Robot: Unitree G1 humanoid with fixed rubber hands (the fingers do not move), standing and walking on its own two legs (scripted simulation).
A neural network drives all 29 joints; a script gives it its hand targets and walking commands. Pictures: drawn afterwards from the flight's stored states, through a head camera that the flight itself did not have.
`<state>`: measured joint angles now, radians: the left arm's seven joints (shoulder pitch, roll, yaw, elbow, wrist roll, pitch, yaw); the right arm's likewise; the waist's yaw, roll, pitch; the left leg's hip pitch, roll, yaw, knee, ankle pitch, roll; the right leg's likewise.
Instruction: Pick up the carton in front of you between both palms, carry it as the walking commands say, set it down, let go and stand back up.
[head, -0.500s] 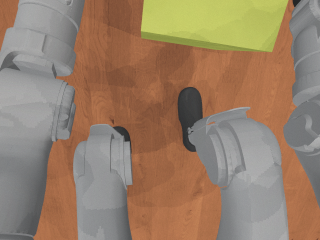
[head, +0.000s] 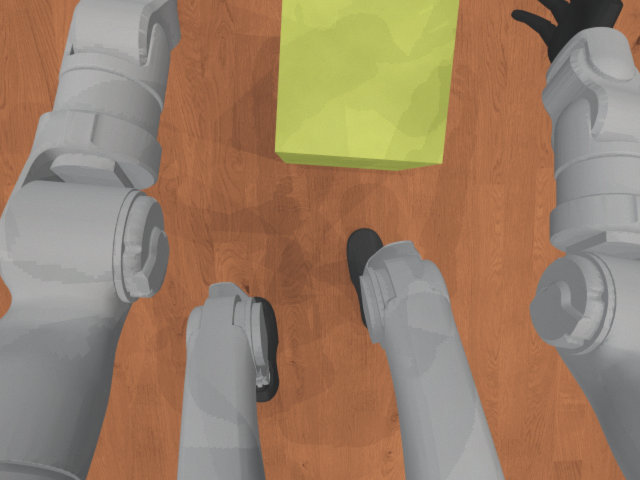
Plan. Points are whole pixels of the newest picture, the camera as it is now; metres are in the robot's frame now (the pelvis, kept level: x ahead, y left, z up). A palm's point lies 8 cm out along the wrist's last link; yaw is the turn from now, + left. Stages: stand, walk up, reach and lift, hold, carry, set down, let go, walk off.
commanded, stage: set down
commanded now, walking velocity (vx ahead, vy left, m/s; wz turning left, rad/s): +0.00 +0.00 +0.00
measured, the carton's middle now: (353, 97) +0.51 -0.14 -0.36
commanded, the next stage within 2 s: let go in 0.46 s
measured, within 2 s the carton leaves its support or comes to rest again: neither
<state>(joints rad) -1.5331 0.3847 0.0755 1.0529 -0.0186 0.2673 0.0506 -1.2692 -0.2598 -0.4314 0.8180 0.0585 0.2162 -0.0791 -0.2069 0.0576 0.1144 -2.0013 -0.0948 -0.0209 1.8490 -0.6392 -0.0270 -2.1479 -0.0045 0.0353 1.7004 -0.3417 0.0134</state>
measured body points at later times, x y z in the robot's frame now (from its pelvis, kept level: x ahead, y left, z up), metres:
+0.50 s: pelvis +0.03 +0.00 +0.13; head +0.35 -0.05 +0.45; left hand +0.63 +0.04 +0.04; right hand +0.48 -0.33 +0.03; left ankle +0.07 +0.12 -0.45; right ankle +0.15 -0.13 -0.45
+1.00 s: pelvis +0.08 -0.03 +0.25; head +0.28 -0.06 +0.65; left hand +0.46 +0.10 +0.14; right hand +0.36 -0.31 +0.14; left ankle +0.07 +0.12 -0.45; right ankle +0.15 -0.13 -0.45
